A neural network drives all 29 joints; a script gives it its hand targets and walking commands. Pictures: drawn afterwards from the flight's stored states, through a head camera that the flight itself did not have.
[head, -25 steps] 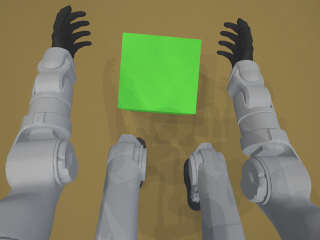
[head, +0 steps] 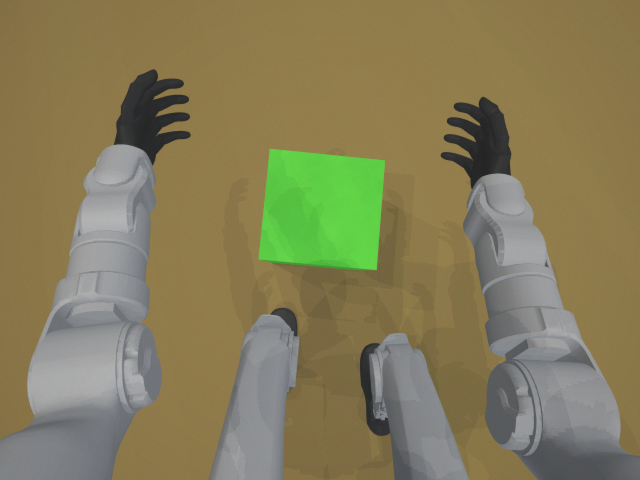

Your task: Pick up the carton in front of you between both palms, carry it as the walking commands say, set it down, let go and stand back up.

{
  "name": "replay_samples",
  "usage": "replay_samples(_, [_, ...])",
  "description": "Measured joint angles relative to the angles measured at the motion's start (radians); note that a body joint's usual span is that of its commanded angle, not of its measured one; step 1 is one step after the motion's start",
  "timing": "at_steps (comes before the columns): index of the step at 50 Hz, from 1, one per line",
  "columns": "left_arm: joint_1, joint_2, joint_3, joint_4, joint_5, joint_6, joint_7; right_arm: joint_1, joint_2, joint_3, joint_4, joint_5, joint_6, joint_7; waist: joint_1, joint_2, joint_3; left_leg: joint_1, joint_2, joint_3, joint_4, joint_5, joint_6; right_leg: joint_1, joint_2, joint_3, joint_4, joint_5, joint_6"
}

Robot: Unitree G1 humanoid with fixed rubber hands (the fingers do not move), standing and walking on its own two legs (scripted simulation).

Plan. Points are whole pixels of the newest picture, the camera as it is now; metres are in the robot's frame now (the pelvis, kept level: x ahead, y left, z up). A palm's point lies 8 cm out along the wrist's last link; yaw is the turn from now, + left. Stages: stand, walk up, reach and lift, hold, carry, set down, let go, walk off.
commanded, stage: set down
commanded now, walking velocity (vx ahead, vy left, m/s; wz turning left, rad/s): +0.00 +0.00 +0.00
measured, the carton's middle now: (320, 218) +0.46 +0.04 -0.47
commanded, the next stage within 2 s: let go in 0.06 s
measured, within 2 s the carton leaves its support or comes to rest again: neither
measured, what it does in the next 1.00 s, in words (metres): rises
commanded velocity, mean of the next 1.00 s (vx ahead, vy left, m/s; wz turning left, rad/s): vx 0.00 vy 0.00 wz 0.00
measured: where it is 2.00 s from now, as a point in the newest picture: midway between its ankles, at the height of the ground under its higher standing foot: (328, 386)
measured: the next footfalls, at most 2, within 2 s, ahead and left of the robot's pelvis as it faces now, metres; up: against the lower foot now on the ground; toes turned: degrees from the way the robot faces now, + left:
none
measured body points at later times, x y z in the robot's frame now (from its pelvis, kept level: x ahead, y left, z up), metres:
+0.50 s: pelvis +0.06 +0.00 +0.12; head +0.26 +0.03 +0.52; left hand +0.37 +0.27 +0.01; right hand +0.39 -0.18 +0.02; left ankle +0.11 +0.11 -0.56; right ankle +0.04 -0.13 -0.56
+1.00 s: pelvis +0.10 -0.02 +0.18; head +0.13 -0.02 +0.63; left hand +0.25 +0.22 +0.10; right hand +0.28 -0.25 +0.10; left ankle +0.11 +0.11 -0.56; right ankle +0.04 -0.13 -0.56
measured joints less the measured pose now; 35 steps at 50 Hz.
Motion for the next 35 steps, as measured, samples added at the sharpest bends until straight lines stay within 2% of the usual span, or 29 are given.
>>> replay_samples(10, [0.099,-0.045,0.029,-0.01,0.065,-0.031,0.001,0.105,0.014,0.008,-0.014,-0.049,-0.034,0.032,-0.002,0.008,-0.01,0.191,0.002,0.009,-0.217,0.055,0.008,0.184,-0.011,0.019,-0.226,0.071,0.001])
replay_samples(16, [0.313,-0.092,-0.012,-0.116,0.097,-0.037,0.024,0.31,-0.002,0.066,-0.076,-0.091,-0.05,0.07,0.003,0.012,0.001,0.365,-0.002,0.015,-0.352,0.079,0.011,0.356,-0.024,0.029,-0.365,0.103,-0.004])
replay_samples(21, [0.524,-0.118,-0.047,-0.194,0.069,-0.062,0.032,0.494,-0.018,0.103,-0.118,-0.086,-0.073,0.101,0.001,0.007,0.019,0.557,-0.005,0.019,-0.466,0.093,0.011,0.544,-0.034,0.037,-0.481,0.122,-0.011])
replay_samples(35, [0.948,-0.141,-0.167,-0.286,0.004,-0.141,0.043,0.879,-0.056,0.175,-0.161,-0.039,-0.156,0.162,-0.013,-0.004,0.07,1.066,-0.008,0.015,-0.711,0.113,-0.004,1.051,-0.051,0.041,-0.732,0.155,-0.036])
